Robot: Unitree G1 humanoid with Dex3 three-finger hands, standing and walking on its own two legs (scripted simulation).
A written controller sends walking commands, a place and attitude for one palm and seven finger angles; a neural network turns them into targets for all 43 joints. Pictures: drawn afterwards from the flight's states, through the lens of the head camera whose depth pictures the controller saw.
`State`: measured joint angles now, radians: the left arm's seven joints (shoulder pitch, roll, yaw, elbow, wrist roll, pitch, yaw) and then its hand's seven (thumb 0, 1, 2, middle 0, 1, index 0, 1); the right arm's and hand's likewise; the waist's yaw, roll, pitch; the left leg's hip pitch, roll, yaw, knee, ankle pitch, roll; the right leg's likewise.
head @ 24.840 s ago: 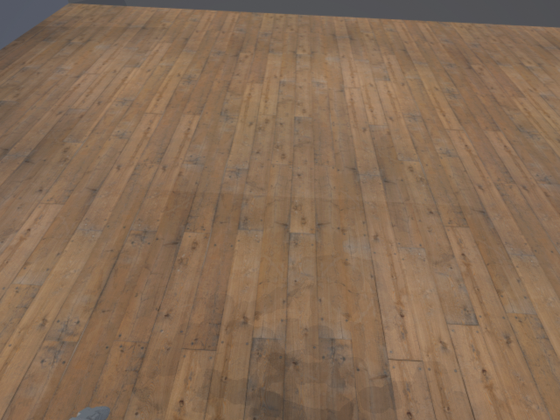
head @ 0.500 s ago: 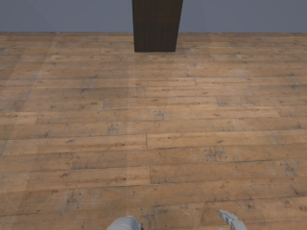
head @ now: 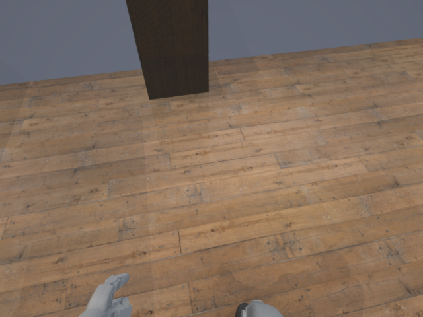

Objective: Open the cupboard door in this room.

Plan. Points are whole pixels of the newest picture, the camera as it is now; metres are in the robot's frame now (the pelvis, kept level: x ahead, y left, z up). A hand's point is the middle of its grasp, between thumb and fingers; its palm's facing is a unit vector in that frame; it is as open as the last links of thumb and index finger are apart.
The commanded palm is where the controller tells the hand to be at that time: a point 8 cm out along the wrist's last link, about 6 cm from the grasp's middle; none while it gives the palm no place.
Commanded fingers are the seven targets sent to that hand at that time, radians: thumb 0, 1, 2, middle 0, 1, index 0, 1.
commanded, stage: turn or walk to find it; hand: left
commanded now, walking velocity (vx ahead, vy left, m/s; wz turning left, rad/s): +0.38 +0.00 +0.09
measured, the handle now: out of the picture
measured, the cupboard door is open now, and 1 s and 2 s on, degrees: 0 0 0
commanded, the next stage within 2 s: stand and wait in 0.64 s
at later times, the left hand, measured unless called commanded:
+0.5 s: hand out of the picture +0.13 +0.20 -0.18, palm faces +0.18 -0.97 -0.15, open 7.4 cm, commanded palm none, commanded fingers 0.00 0.90 0.90 -0.20 -0.30 -0.20 -0.30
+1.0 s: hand (137, 180) +0.50 +0.22 -0.16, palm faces +0.10 -0.97 -0.21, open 7.4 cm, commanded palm none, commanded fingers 0.00 0.90 0.90 -0.20 -0.30 -0.20 -0.30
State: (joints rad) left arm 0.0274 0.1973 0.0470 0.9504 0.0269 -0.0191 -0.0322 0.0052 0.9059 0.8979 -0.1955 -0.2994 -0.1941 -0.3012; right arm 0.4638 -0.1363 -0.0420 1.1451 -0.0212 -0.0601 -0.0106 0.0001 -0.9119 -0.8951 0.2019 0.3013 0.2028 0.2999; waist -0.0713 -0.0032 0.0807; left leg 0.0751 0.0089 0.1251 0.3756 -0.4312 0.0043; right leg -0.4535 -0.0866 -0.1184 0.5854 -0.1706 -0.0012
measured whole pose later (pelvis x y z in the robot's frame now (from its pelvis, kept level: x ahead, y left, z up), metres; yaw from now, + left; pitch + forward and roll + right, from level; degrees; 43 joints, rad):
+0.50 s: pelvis +0.21 +0.03 +0.00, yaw +5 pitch -1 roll -2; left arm 0.38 0.19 0.05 1.14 0.02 -0.04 0.00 0.00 0.91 0.90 -0.20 -0.30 -0.20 -0.30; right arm 0.10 -0.19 -0.06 0.99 -0.03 -0.05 0.04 0.00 -0.91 -0.90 0.20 0.30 0.20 0.30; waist 0.06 -0.03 0.06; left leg -0.38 0.07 0.13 0.60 -0.21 0.02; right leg -0.08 -0.10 -0.19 0.57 -0.42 0.04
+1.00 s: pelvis +0.41 +0.03 +0.00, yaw +7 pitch -2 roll +0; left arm 0.09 0.16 0.02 1.02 0.02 -0.05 0.01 0.00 0.91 0.90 -0.20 -0.30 -0.20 -0.30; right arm 0.36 -0.13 -0.04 1.16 0.00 -0.02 -0.02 0.00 -0.91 -0.89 0.20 0.30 0.20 0.30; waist -0.03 0.02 0.10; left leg -0.09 0.03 0.07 0.69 -0.50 -0.01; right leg -0.38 -0.05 -0.14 0.60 -0.19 -0.04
